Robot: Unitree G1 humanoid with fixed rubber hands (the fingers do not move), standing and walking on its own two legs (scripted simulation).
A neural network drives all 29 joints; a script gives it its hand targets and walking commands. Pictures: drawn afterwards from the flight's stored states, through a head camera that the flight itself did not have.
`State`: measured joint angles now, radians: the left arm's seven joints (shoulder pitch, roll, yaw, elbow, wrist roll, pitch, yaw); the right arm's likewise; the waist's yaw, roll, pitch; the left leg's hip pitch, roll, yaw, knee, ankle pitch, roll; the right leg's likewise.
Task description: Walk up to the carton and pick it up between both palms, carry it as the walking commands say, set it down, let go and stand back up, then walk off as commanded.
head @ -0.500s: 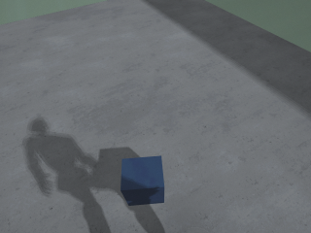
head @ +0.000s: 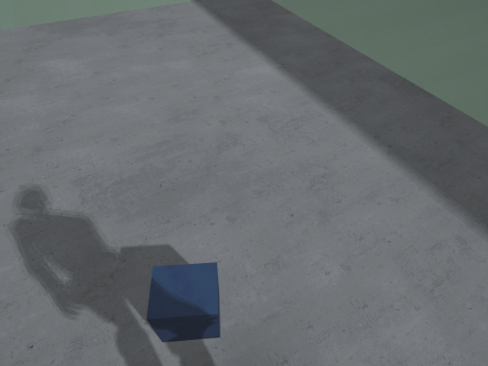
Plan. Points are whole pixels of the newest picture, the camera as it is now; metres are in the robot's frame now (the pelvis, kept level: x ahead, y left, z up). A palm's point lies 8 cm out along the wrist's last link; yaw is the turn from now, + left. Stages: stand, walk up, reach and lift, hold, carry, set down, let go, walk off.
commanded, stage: stand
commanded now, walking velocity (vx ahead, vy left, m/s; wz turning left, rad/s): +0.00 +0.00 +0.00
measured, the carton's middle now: (188, 304) +0.42 +0.18 -0.63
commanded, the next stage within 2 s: none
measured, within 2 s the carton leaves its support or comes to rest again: neither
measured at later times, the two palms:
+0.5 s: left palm out of the picture +0.01 +0.17 -0.15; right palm out of the picture +0.03 -0.25 -0.16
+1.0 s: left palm out of the picture +0.09 +0.22 -0.13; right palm out of the picture +0.07 -0.31 -0.16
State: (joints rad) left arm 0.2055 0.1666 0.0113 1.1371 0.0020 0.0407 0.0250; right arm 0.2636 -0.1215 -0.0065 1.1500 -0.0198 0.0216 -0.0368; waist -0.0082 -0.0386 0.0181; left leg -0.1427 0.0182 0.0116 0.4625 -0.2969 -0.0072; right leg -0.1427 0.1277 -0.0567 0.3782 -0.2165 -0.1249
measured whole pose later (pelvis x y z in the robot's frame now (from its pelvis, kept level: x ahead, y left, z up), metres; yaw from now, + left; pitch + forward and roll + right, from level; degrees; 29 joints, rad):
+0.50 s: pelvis +0.05 -0.03 +0.00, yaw -1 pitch +0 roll -1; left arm 0.33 0.10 0.02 1.20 0.02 -0.02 0.07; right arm 0.29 -0.15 -0.03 1.18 0.00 0.03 -0.05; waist 0.02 0.05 -0.01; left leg -0.11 0.08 0.00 0.51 -0.36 0.03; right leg -0.02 0.20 -0.03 0.23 -0.21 -0.15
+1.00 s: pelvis +0.06 -0.05 -0.01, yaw +0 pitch -2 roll +0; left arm 0.21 0.23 0.06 1.10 0.01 -0.02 0.05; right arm 0.22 -0.26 -0.07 1.10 -0.01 0.01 -0.04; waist -0.03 0.07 0.09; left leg -0.11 0.05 -0.04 0.55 -0.39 -0.04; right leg -0.17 0.07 0.08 0.58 -0.37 -0.04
